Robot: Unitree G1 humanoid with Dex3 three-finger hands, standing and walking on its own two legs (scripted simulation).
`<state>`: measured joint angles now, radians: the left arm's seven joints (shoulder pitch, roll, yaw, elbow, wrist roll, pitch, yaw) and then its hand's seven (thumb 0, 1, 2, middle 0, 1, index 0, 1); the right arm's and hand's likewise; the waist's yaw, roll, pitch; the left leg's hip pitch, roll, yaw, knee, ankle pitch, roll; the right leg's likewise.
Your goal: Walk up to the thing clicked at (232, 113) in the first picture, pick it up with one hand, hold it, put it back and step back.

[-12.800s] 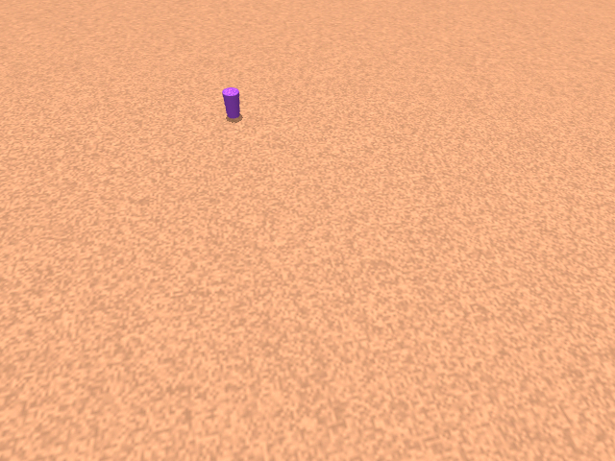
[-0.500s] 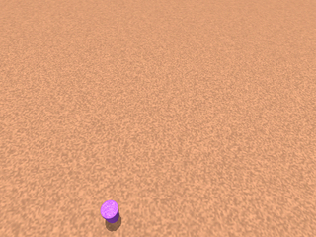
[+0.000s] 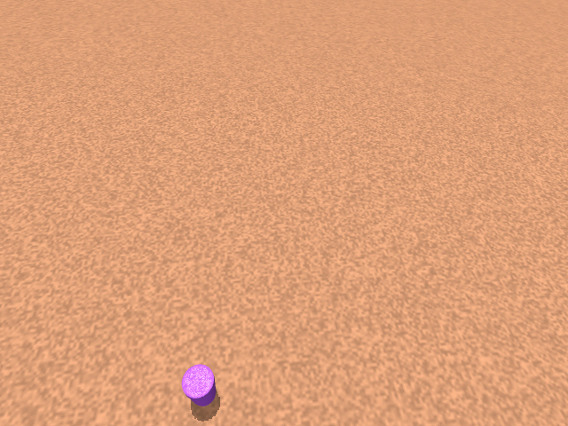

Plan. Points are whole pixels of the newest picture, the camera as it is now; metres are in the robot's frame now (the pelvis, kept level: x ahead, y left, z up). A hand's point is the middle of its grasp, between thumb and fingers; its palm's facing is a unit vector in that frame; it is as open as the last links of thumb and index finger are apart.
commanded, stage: go down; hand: left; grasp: from the side
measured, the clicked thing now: (201, 387) +0.35 +0.22 -0.71
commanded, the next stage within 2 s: none
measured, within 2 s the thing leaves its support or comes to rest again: neither
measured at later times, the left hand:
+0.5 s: hand out of the picture +0.14 +0.29 -0.20, palm faces +0.09 -0.94 -0.33, open 15.3 cm
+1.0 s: hand out of the picture +0.17 +0.33 -0.27, palm faces +0.16 -0.95 -0.26, open 17.4 cm
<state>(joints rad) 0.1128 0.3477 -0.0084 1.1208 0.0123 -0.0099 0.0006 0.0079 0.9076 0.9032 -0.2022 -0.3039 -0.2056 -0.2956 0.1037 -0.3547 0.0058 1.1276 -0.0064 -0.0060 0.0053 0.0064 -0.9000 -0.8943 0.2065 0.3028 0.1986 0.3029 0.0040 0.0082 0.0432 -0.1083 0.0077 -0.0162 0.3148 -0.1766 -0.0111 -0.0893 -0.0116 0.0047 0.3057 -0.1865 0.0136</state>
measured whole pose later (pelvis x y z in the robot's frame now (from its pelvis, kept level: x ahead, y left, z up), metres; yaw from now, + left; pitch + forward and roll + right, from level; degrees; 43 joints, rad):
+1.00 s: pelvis -0.04 +0.00 -0.18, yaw +0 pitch +26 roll -3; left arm 0.06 0.47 0.46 0.66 -0.06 -0.16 -0.30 0.00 -0.55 0.01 -0.08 -0.04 -0.09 -0.03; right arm 0.13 -0.29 0.00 0.53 -0.01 -0.17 -0.03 0.01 -0.91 -0.89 0.21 0.30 0.20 0.30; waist -0.01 -0.03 -0.18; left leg -1.36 0.01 -0.07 1.52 -0.62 -0.02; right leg -1.31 0.00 -0.04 1.48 -0.63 0.01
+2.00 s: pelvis -0.10 +0.00 -0.38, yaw -5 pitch +32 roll -6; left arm -0.46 0.80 0.82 1.04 -0.18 -0.39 -0.64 -0.01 -0.50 0.05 -0.05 -0.07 -0.06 -0.06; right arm 0.09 -0.34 0.08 0.72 -0.04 -0.17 -0.02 0.01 -0.90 -0.90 0.21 0.30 0.20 0.30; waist -0.03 -0.04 -0.12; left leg -2.06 0.01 -0.12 2.19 -0.69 -0.03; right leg -2.01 0.03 -0.07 2.13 -0.68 0.01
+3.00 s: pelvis -0.10 +0.01 -0.42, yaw -6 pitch +31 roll -7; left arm -0.52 0.86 0.88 1.06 -0.22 -0.41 -0.69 -0.01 -0.48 0.07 -0.04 -0.04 -0.03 -0.05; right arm 0.08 -0.36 0.11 0.73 -0.05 -0.15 -0.01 0.01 -0.92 -0.90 0.21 0.30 0.20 0.30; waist -0.05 -0.04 -0.08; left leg -2.17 0.00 -0.14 2.32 -0.69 -0.02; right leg -2.09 0.03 -0.08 2.24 -0.69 0.03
